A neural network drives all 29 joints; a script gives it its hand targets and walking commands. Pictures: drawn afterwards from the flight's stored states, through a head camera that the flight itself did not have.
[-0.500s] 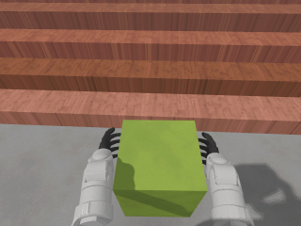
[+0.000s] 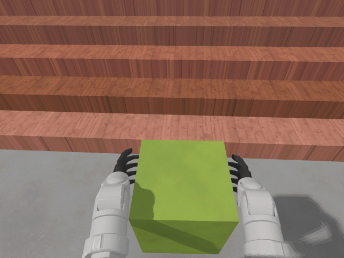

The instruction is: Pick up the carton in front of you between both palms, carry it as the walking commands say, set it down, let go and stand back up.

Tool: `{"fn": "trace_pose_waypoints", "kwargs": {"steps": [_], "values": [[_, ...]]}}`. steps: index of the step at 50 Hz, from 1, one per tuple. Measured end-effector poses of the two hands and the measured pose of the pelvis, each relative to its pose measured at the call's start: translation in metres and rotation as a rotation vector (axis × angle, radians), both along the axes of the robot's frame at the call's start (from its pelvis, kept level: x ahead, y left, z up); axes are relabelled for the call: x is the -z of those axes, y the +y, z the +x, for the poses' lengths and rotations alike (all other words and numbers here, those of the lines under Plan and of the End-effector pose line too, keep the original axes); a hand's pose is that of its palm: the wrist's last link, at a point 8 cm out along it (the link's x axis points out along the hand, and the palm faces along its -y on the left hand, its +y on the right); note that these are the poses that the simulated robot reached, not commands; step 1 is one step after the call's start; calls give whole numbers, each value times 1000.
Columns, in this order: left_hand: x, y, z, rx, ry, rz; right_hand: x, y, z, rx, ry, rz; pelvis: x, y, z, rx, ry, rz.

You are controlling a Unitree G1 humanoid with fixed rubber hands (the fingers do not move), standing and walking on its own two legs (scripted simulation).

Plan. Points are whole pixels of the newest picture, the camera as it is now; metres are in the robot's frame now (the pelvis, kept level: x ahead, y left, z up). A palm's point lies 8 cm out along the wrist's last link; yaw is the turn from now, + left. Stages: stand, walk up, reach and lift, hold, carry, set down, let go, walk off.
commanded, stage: hold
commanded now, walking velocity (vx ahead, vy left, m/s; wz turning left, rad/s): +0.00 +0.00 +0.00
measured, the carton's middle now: (181, 199) +0.28 +0.00 -0.04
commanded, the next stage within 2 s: carry in 0.50 s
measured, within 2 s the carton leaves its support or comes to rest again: neither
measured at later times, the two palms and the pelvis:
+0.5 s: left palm (119, 179) +0.28 +0.15 +0.05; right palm (245, 184) +0.28 -0.15 +0.04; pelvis -0.01 +0.00 +0.00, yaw +0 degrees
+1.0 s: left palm (128, 132) +0.41 +0.14 +0.09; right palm (241, 140) +0.39 -0.16 +0.08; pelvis +0.13 +0.00 -0.01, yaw -1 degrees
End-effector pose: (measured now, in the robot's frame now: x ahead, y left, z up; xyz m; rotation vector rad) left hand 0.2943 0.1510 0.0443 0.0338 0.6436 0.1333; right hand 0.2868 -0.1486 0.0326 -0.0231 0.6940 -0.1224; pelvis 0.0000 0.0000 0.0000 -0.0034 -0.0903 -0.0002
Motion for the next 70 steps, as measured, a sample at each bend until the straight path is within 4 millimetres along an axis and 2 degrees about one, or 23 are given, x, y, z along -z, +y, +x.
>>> {"fn": "trace_pose_waypoints", "kwargs": {"steps": [8,24,28,34,37,40,45,49,53,57,61,64,67,70], "values": [[-10,0,-6,-9,-9,-9,-11,0,-5,-7,-9,-4,0,-1,-4,-3,-24,1],[-9,1,-11,-7,-2,-8,-11,0,-9,-7,-3,-9,-1,-1,-8,-1,-32,-1],[-12,1,-8,-7,-15,-5,-12,1,-7,-2,-16,-1,2,0,-5,1,24,3],[-25,-3,9,-20,-64,-14,-24,-3,12,7,-66,18,11,-3,11,-2,89,2],[-28,-3,20,-40,-56,-31,-29,-4,27,-9,-57,11,13,-4,26,-36,113,-3],[-31,4,32,-63,-28,-36,-34,4,46,-26,-29,10,12,0,45,-36,132,13],[-39,11,67,-49,8,-38,-39,11,73,24,8,51,8,5,84,20,162,8],[-47,-3,103,-39,12,-76,-44,-2,95,66,10,59,4,1,120,21,180,-17],[-43,-19,141,-15,1,-51,-40,-18,133,88,-2,76,14,-9,162,-16,179,-25],[-37,-13,174,-62,58,-62,-41,-13,180,50,59,66,8,-15,202,-39,190,-3],[-44,2,215,-119,63,-80,-48,2,235,2,66,63,1,-13,247,-31,198,25],[-47,12,256,-130,32,-85,-51,12,278,-8,36,64,4,-5,287,-23,191,38],[-44,20,303,-112,-13,-89,-49,19,321,12,-10,69,19,8,330,5,160,41],[-46,21,351,-68,-28,-86,-49,21,356,47,-28,60,23,18,367,30,152,41]]}}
